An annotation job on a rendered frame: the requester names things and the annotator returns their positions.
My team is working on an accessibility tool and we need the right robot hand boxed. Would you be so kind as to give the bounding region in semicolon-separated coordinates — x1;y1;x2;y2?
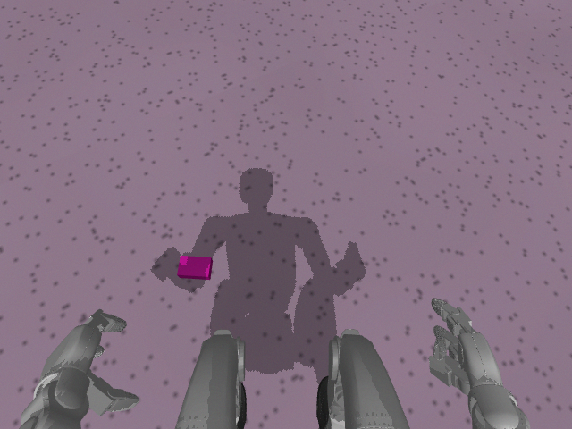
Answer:
429;298;503;396

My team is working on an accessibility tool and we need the small box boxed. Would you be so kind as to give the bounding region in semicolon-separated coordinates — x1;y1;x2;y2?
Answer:
177;256;213;280

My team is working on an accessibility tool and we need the left robot hand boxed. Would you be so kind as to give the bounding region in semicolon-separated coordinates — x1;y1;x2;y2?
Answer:
39;309;139;416

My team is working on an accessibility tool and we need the right robot arm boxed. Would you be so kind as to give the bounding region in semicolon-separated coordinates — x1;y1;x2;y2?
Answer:
468;384;530;429

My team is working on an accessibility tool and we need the left robot arm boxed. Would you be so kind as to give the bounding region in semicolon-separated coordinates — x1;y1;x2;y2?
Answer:
19;367;90;429

